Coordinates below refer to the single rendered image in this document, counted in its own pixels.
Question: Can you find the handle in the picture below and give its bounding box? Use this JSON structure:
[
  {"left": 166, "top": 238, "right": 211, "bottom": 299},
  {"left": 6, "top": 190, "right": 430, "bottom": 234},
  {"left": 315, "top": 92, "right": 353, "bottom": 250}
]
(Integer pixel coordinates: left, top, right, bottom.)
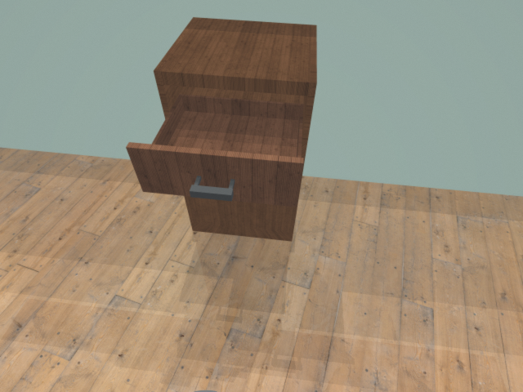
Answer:
[{"left": 190, "top": 176, "right": 235, "bottom": 201}]

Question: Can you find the drawer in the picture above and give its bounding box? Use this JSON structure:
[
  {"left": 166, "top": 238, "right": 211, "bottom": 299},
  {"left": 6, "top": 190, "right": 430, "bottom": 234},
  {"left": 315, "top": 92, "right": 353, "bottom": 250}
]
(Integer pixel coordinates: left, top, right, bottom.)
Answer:
[{"left": 126, "top": 94, "right": 304, "bottom": 207}]

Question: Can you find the cabinet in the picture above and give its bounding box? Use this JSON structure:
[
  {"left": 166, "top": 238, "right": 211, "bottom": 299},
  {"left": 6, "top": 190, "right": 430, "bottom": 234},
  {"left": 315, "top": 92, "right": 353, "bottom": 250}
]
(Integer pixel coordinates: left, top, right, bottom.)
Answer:
[{"left": 154, "top": 17, "right": 317, "bottom": 242}]

